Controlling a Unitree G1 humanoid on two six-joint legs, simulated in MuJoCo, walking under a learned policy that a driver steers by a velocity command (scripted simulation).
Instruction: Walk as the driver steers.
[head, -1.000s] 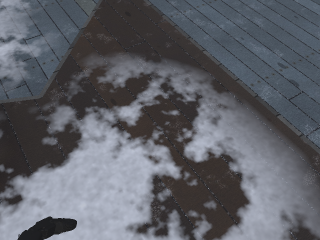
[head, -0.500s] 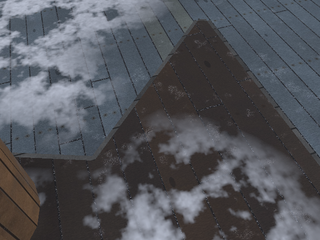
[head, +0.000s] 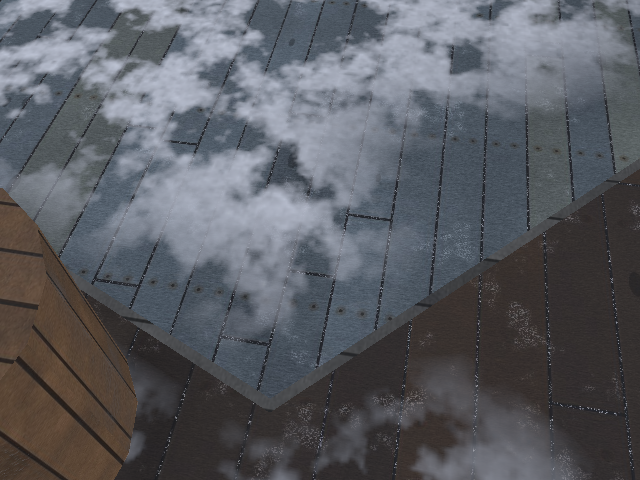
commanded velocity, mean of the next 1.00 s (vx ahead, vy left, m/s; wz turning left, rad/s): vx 0.10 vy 0.00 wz -0.21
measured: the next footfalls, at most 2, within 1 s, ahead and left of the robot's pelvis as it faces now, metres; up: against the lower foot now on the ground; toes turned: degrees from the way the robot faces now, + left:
left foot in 0.20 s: +0.29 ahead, +0.09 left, +0.00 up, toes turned +8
right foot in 0.58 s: +0.26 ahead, -0.15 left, +0.00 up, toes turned -3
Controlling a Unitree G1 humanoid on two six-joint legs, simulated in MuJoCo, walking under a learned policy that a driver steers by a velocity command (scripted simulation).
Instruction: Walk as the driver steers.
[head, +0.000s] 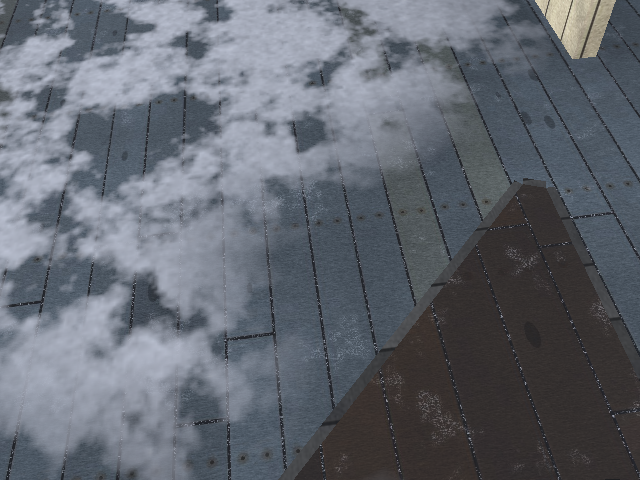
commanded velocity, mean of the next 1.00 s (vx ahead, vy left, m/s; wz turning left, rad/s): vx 0.28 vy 0.00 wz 0.26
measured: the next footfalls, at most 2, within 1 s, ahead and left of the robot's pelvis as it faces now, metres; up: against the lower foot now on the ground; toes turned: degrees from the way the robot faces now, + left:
left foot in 0.12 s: +0.06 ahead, +0.15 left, +0.00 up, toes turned -7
right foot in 0.42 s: +0.02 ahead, -0.12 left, +0.00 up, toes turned +1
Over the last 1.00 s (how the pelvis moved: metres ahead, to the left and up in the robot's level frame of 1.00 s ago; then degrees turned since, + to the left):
0.24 -0.07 0.01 -18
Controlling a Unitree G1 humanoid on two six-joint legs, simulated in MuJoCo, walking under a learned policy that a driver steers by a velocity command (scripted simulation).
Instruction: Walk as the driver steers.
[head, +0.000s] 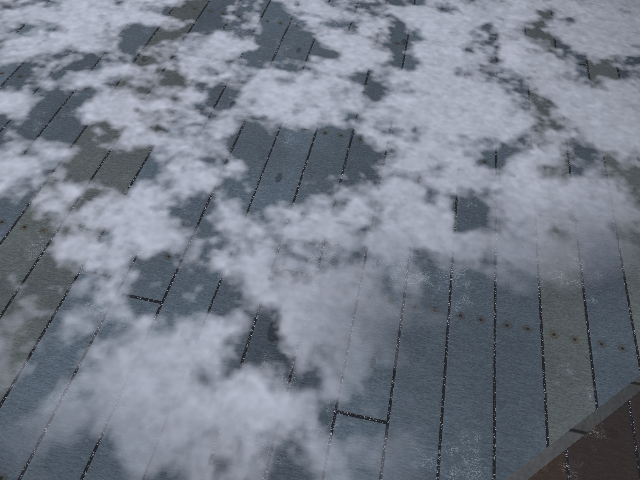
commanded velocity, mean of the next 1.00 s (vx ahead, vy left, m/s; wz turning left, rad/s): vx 0.97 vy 0.00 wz -0.51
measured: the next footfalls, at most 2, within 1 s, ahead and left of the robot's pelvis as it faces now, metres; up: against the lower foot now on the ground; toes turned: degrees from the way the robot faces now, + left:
right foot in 0.36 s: +0.50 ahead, -0.01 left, +0.00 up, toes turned -3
left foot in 0.78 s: +0.95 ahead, +0.13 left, +0.00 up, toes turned -23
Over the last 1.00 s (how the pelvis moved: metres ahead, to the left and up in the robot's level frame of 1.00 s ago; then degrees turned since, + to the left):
0.15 0.15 -0.02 20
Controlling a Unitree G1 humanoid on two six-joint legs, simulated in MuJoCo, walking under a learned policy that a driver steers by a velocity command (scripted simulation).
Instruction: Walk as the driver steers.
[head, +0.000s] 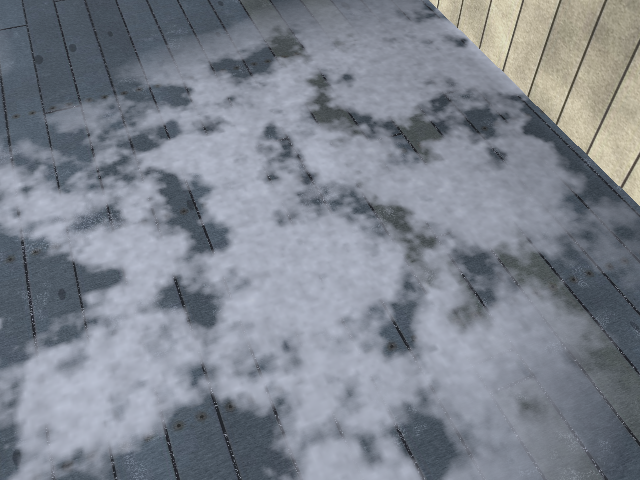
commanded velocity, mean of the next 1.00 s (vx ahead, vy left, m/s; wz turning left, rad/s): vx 0.56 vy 0.00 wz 0.23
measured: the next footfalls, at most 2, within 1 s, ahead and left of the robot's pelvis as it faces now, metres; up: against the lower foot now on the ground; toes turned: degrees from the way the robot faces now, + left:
right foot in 0.22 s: +0.38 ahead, -0.07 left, +0.00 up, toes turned -13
left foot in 0.62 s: +0.78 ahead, +0.00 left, +0.00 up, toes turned -4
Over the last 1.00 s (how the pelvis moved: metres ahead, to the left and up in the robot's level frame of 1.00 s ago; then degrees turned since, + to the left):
0.91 0.00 0.02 -33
